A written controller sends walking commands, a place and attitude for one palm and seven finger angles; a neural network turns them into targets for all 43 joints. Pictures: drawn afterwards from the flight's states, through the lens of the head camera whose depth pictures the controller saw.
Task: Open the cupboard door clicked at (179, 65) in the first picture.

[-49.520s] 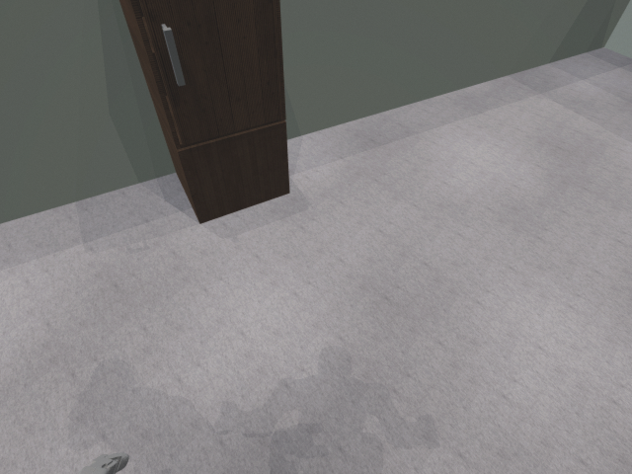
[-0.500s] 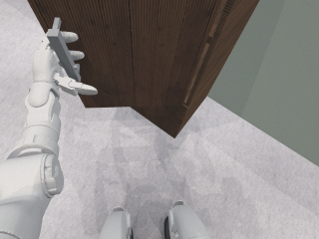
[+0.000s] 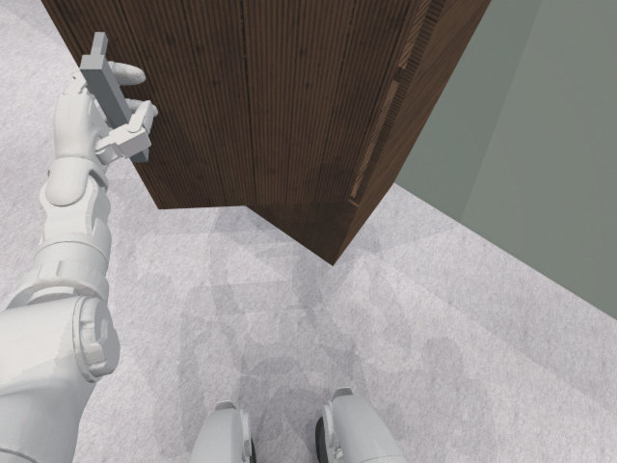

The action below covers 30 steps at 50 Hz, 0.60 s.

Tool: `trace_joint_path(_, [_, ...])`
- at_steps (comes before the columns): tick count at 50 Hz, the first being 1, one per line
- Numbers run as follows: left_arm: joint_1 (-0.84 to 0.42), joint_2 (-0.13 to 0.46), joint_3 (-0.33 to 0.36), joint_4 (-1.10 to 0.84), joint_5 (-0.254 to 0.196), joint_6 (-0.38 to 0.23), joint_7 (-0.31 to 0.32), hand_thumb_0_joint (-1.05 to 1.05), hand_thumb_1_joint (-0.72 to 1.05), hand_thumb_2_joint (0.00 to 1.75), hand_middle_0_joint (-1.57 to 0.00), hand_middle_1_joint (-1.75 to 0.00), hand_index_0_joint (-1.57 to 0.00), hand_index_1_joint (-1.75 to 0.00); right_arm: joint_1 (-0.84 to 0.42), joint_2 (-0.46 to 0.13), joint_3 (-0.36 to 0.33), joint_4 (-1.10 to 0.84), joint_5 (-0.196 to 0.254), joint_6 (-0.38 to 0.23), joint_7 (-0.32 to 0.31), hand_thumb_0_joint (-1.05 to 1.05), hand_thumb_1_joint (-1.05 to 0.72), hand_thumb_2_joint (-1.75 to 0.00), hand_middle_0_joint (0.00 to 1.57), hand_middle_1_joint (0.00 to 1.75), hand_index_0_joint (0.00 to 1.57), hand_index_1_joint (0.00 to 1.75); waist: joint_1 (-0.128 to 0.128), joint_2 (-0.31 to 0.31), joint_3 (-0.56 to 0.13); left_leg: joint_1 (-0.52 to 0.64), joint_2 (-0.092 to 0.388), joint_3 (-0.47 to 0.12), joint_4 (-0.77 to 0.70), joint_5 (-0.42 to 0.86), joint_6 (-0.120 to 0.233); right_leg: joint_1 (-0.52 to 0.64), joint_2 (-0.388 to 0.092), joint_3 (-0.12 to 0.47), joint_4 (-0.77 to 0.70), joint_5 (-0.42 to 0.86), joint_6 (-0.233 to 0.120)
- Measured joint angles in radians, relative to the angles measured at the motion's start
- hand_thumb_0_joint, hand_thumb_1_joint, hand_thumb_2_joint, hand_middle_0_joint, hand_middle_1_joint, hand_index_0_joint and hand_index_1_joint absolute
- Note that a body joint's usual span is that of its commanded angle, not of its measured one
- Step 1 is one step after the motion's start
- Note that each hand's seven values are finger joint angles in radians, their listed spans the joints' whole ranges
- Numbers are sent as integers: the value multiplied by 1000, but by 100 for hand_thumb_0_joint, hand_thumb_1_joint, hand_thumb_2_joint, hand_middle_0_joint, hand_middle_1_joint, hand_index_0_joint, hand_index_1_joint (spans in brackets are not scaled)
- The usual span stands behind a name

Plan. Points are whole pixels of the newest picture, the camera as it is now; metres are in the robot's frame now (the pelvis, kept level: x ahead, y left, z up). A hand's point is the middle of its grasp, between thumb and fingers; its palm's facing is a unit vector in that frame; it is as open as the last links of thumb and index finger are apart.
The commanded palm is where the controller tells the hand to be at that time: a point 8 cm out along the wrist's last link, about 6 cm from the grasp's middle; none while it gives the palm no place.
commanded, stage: close the thumb around the handle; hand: left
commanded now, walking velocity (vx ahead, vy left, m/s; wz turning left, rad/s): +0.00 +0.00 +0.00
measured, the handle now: (122, 104) +0.56 +0.19 +0.07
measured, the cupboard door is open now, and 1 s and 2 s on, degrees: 41 68 83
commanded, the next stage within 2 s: pull the door open along its arc in 0.12 s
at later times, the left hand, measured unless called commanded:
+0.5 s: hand (140, 148) +0.49 +0.16 +0.07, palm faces -0.01 -1.00 -0.01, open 5.6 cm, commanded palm +0.43 +0.22 +0.07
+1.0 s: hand (194, 239) +0.36 +0.10 +0.07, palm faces +0.39 -0.92 +0.02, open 5.5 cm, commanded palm +0.30 +0.14 +0.07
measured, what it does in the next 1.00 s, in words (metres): stands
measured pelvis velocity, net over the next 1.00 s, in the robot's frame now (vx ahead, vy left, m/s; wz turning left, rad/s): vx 0.01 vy -0.02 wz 0.04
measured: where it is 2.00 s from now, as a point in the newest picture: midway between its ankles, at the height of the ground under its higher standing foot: outside the picture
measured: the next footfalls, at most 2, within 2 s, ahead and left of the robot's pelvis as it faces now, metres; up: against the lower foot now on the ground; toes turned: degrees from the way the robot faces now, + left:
none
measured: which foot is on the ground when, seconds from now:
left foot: down 0.00-1.00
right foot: down 0.00-1.00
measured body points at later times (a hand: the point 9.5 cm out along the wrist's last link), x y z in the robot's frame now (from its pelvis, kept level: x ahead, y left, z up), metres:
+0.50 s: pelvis +0.01 +0.00 +0.01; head +0.13 +0.01 +0.44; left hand +0.48 +0.22 +0.07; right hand +0.03 -0.26 -0.11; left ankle +0.01 +0.11 -0.65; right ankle +0.03 -0.12 -0.65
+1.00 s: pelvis +0.01 -0.02 +0.02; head +0.08 -0.02 +0.47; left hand +0.34 +0.15 +0.07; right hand +0.17 -0.24 -0.09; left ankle +0.01 +0.11 -0.65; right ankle +0.03 -0.12 -0.65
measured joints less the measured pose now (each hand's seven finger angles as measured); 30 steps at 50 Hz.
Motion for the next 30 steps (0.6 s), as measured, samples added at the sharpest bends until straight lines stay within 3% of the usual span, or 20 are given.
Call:
trace_joint_path(5, [9, -8, -8, -10, -4, 0, 9, 1, 77, 84, -39, -134, -38, -134, 1, 0, -3, -1, 0, 0, 1, 0, -90, -90, 21, 30, 20, 30, 3, 2, 0, 5, -1, 1, -2, -1, 1, 5, -1, 1, -3, -1, 1])
trace_joint_path(19, [75, -38, -7, -54, -14, -12, 12, 1, 77, 82, -38, -135, -37, -135, -6, 5, -10, -5, 3, 8, 5, 1, -90, -90, 21, 30, 20, 30, 14, 2, -7, 41, 1, 10, -22, -4, 1, 36, 1, 11, -18, -3, 2])
trace_joint_path(30, [370, -157, -69, -348, -76, 2, 3, 1, 74, 76, -39, -135, -37, -135, -8, 11, -26, -52, 32, 22, 13, 1, -90, -90, 21, 30, 20, 30, 60, -2, -24, 146, 0, 33, -92, 5, 0, 124, 2, 34, -68, 2, 1])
